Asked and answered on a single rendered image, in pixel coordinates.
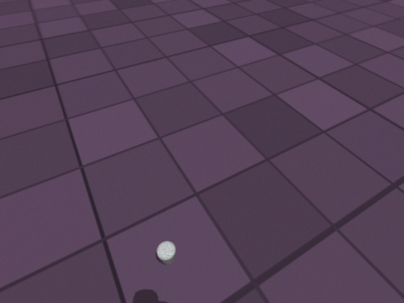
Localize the cup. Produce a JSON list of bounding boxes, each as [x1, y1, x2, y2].
[[157, 241, 176, 264]]

